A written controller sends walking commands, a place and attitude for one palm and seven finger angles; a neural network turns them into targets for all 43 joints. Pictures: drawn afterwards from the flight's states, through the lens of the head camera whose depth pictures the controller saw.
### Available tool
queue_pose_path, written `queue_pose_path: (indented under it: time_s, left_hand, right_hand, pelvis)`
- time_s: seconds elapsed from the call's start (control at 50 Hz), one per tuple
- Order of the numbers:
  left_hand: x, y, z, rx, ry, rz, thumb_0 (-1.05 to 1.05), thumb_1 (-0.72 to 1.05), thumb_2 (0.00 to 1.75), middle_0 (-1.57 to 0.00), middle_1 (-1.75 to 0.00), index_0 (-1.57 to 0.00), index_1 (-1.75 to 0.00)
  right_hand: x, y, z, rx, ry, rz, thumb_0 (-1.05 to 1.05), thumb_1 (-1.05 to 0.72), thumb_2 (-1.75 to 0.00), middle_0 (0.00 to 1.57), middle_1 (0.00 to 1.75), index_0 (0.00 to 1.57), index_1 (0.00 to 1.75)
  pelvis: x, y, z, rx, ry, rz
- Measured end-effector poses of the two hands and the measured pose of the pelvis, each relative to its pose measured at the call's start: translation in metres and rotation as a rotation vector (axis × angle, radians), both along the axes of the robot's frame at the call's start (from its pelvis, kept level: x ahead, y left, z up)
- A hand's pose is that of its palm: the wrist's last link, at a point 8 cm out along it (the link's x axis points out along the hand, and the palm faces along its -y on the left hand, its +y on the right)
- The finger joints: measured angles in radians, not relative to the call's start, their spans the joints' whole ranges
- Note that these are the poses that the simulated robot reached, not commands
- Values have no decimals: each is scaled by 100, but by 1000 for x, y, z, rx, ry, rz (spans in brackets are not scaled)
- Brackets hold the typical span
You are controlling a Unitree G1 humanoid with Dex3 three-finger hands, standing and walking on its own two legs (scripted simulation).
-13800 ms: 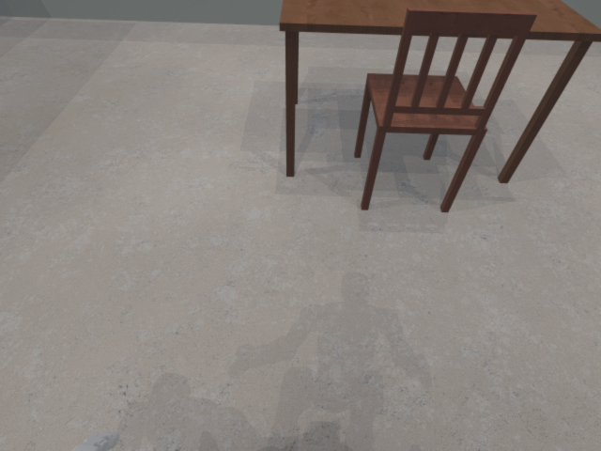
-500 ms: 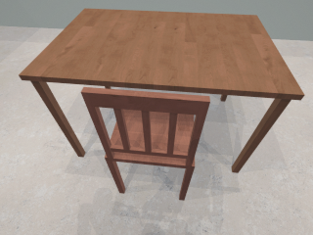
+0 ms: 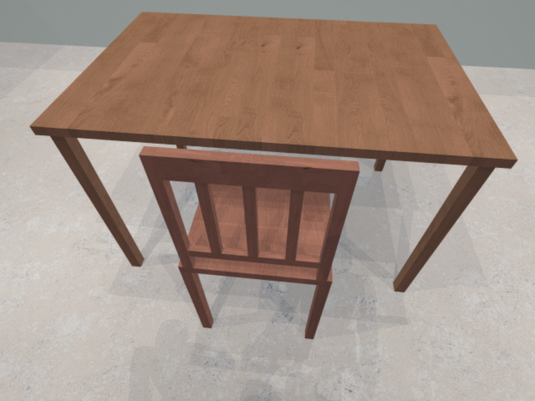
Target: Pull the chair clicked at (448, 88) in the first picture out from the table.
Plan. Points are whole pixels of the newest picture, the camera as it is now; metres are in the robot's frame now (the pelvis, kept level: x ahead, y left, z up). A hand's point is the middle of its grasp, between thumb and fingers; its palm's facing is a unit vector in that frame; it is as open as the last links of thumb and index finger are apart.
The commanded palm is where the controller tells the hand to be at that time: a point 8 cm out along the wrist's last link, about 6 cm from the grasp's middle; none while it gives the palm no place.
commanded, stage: shuffle to correct the standing spot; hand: left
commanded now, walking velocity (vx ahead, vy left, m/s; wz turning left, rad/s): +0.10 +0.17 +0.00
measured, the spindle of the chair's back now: (251, 222) +0.49 +0.07 -0.10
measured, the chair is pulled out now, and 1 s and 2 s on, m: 0.00 0.00 0.00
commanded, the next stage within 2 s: come to a stop and stand still in 0.28 s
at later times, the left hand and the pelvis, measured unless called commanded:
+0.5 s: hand out of the picture +0.04 +0.23 -0.18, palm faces +0.06 -0.97 -0.23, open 7.4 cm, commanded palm none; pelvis +0.04 +0.04 -0.01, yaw +0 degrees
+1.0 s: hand out of the picture +0.04 +0.20 -0.18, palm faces +0.02 -0.98 -0.22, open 7.3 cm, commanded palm none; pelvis +0.00 +0.02 -0.01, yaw +1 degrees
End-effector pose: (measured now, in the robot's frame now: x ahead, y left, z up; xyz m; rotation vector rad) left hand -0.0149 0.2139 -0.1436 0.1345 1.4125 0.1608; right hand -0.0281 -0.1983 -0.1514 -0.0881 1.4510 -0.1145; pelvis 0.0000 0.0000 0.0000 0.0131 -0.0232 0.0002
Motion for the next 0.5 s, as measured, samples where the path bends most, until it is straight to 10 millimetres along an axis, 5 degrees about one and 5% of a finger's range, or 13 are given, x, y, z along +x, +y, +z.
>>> queue_pose_path:
  time_s: [0.28,0.5]
  left_hand:
    - [2,27,-8,-4,16,45,1,91,90,-20,-30,-20,-30]
    - [48,60,-8,49,-37,19,1,91,90,-20,-30,-20,-30]
  right_hand:
    - [2,7,2,-44,42,17,0,-91,-90,20,30,20,30]
    - [40,30,-7,-36,-10,15,0,-91,-90,20,30,20,30]
  pelvis:
    - [12,24,-7,1,25,4]
    - [35,42,-13,5,18,-5]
